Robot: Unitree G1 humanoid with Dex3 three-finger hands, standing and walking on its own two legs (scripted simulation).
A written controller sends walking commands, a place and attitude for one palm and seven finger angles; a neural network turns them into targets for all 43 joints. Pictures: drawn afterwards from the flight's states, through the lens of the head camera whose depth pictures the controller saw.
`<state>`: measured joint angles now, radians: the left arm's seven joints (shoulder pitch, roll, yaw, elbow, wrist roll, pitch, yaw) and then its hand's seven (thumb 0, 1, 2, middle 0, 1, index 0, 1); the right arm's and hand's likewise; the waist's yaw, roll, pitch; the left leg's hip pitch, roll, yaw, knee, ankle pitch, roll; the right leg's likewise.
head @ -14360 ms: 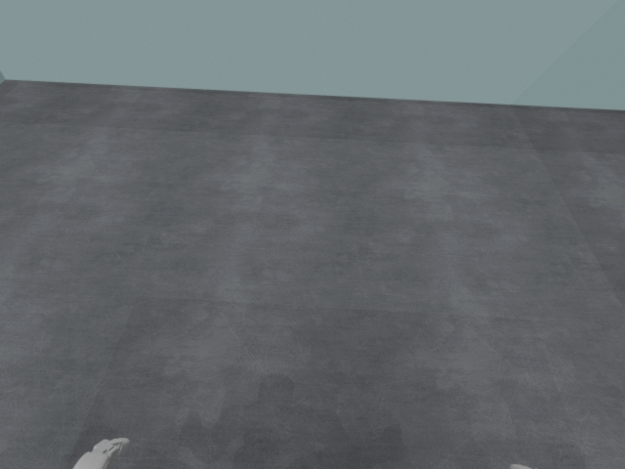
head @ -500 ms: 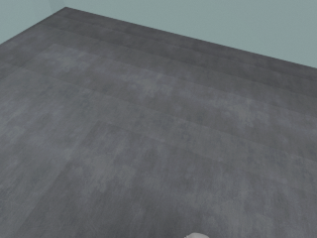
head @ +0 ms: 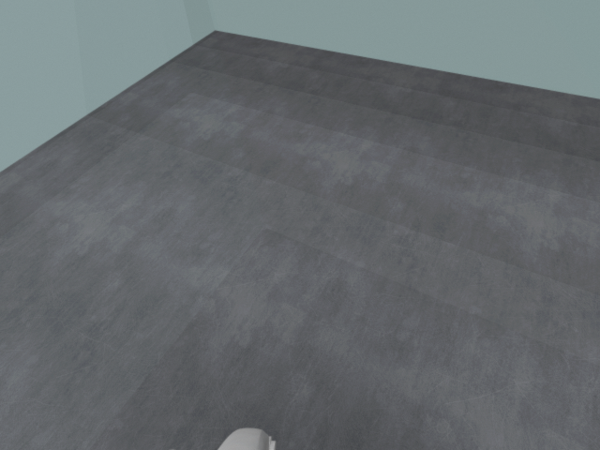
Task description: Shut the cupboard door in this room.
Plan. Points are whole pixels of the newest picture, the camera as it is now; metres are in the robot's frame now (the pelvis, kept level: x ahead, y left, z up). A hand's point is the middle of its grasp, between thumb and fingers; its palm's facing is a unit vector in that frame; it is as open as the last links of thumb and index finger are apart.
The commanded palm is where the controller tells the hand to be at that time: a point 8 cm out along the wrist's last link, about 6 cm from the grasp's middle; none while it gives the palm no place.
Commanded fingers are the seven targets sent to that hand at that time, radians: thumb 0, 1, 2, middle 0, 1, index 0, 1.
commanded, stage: turn or walk to find it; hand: left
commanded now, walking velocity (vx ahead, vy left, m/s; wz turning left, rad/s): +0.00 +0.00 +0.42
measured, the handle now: out of the picture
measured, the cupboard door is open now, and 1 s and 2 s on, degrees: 78 78 78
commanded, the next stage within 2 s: none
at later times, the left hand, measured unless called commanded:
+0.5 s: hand out of the picture -0.04 +0.27 -0.18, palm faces +0.26 -0.94 -0.23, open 7.4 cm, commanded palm none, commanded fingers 0.00 0.90 0.90 -0.20 -0.30 -0.20 -0.30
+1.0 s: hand out of the picture -0.04 +0.20 -0.15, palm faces +0.39 -0.88 -0.28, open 7.4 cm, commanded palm none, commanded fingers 0.00 0.90 0.90 -0.20 -0.30 -0.20 -0.30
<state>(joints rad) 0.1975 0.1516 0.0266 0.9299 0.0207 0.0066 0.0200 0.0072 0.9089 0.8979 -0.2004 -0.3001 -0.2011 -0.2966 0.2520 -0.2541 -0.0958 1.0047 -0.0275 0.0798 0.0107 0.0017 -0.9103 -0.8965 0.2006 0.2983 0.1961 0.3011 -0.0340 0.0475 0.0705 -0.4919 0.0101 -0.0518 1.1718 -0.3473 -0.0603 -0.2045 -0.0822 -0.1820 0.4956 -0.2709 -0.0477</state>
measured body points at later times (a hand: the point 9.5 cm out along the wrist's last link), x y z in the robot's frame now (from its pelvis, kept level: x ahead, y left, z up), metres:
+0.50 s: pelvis -0.04 +0.05 +0.00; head -0.01 +0.09 +0.45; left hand -0.06 +0.32 -0.16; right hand +0.11 -0.16 -0.13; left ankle -0.06 +0.15 -0.74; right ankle -0.02 -0.10 -0.67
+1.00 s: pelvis -0.05 -0.01 +0.00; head -0.01 -0.03 +0.45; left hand -0.06 +0.25 -0.12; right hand +0.07 -0.24 -0.17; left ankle -0.14 +0.14 -0.64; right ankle -0.02 -0.09 -0.74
